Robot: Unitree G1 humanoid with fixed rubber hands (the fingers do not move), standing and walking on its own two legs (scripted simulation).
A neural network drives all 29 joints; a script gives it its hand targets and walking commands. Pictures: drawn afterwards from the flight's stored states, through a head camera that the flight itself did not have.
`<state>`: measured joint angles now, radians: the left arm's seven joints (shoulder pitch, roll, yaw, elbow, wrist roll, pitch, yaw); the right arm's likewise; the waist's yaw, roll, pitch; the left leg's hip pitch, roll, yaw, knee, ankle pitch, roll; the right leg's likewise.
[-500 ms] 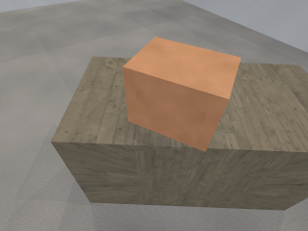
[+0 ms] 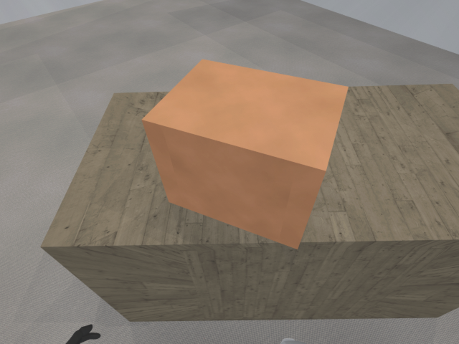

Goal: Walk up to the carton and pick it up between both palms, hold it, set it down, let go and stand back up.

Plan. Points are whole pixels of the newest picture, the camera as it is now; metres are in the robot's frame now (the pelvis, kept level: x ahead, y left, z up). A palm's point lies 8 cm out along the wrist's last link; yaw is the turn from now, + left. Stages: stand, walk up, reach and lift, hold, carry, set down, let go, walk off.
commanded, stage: walk up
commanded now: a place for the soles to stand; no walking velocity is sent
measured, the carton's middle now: (248, 151) +0.50 -0.02 +0.04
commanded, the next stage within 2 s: reach and lift in 1.54 s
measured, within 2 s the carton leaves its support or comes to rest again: neither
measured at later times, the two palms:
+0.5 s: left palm out of the picture +0.12 +0.31 -0.08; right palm out of the picture +0.13 -0.29 -0.08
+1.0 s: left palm out of the picture +0.10 +0.29 -0.09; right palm out of the picture +0.13 -0.31 -0.08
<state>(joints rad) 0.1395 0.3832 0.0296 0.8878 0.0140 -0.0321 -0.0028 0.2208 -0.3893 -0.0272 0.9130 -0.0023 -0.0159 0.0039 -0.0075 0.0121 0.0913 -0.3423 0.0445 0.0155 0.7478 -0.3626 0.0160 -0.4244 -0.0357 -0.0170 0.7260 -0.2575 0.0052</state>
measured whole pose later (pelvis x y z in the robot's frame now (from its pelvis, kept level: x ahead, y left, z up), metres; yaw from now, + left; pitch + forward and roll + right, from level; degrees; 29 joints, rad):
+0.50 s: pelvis +0.03 +0.01 +0.03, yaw +1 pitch -2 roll +0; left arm 0.07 0.37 0.00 1.13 0.00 -0.03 -0.01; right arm 0.09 -0.35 -0.01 1.11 -0.01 -0.02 0.01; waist 0.01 -0.02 0.02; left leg -0.15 0.02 0.01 0.42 -0.24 -0.02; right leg -0.22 -0.05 -0.03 0.40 -0.14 0.03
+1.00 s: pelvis +0.03 -0.01 +0.03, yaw +3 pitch -1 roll +0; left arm 0.06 0.36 0.03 1.13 0.00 0.00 -0.01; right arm 0.09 -0.35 -0.01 1.11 0.00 0.00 0.00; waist 0.01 -0.02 0.05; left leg -0.16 0.04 -0.03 0.37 -0.20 -0.04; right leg -0.22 -0.04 -0.07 0.37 -0.13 0.00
